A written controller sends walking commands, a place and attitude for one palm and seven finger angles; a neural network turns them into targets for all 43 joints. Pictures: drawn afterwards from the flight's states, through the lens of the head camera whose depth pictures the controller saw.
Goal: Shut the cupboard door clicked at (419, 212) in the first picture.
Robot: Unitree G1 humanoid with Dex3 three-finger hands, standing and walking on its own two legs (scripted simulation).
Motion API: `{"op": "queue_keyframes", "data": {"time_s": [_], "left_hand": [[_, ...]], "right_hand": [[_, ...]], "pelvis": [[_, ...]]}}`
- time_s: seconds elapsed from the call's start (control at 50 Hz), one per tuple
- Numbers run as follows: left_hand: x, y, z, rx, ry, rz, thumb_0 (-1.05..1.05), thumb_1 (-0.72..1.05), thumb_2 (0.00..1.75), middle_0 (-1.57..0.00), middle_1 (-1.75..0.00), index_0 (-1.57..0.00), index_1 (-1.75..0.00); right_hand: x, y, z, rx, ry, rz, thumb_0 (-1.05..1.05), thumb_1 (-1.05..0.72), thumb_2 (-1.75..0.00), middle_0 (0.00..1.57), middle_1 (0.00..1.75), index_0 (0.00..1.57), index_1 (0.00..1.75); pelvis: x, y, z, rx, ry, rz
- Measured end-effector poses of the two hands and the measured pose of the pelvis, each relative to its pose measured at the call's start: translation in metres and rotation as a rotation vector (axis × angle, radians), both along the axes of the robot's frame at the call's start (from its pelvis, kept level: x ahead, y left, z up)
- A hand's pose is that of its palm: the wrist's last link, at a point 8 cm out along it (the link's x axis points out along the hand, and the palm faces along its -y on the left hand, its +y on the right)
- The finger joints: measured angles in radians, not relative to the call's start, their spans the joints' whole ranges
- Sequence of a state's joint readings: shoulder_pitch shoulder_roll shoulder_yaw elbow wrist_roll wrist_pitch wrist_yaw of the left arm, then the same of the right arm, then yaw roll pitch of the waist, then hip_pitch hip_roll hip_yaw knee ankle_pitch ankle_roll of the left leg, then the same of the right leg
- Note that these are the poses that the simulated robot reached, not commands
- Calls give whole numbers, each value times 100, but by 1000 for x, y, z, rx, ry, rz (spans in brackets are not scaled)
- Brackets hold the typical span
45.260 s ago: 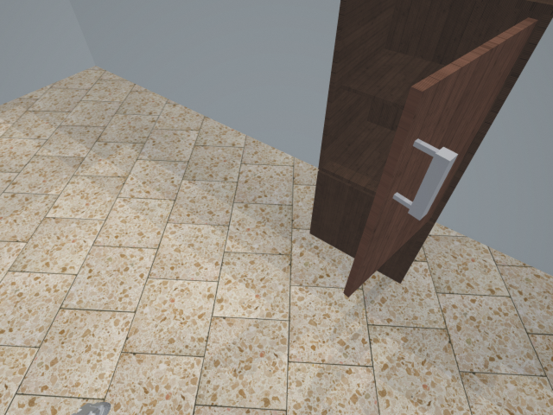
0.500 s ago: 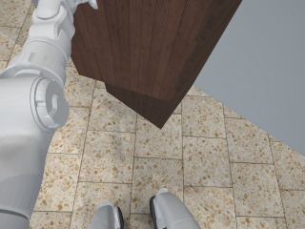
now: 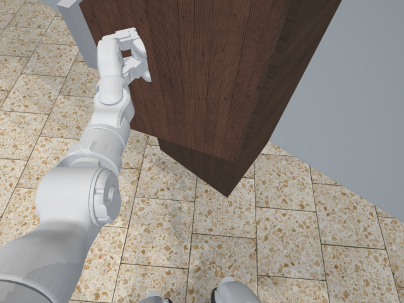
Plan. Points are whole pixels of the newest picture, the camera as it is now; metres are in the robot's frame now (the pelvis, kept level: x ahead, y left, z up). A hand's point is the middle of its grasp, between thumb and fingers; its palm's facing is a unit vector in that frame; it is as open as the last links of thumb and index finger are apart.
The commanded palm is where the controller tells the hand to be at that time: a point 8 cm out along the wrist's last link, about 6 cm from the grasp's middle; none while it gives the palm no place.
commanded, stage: pull the fist back off the door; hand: left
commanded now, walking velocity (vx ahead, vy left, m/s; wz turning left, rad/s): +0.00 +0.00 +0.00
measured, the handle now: (88, 31) +0.66 +0.14 +0.12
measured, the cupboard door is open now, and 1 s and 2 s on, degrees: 18 18 18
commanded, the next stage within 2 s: draw the hand back to the body in 0.26 s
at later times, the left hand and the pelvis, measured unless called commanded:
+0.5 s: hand (136, 76) +0.51 +0.04 +0.13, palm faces +0.00 -1.00 +0.00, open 3.1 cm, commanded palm +0.45 +0.11 +0.13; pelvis -0.01 +0.00 +0.00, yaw +0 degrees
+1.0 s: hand (53, 165) +0.33 +0.15 +0.16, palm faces +0.04 -0.99 -0.13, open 3.1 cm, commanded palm +0.29 +0.21 +0.17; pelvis -0.01 +0.01 +0.03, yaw +0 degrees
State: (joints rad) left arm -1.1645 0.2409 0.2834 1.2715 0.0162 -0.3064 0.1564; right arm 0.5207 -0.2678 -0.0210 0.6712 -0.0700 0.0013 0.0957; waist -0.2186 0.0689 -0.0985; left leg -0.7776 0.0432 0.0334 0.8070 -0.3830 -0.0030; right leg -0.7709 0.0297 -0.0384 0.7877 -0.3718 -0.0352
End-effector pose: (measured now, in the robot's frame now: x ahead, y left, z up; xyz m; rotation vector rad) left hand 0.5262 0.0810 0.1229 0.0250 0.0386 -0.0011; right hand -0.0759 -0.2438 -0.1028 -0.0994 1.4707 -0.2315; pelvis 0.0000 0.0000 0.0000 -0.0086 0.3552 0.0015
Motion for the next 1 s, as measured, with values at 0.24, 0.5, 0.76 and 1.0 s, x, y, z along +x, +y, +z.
{"op": "queue_keyframes", "data": {"time_s": [0.24,0.5,0.76,1.0], "left_hand": [[-44,2,-7,-2,-21,-31,1,90,90,-130,-150,-130,-150],[-41,16,4,-21,-43,0,2,90,90,-130,-150,-130,-150],[-130,84,14,-12,-97,4,2,90,90,-130,-150,-130,-150],[-218,120,44,113,-129,29,1,90,90,-120,-139,-120,-139]], "right_hand": [[76,-21,-4,-53,-183,80,0,-91,-90,20,30,19,30],[79,-2,-11,-20,-237,53,0,-91,-90,20,30,20,30],[107,-1,6,-23,-337,40,1,-91,-90,21,30,20,30],[239,19,61,-42,-746,169,1,-91,-90,20,30,19,30]], "pelvis": [[-1,2,4,3,-67,19],[-7,5,3,13,-66,-5],[1,7,22,2,-213,-11],[-8,11,34,14,-346,6]]}}
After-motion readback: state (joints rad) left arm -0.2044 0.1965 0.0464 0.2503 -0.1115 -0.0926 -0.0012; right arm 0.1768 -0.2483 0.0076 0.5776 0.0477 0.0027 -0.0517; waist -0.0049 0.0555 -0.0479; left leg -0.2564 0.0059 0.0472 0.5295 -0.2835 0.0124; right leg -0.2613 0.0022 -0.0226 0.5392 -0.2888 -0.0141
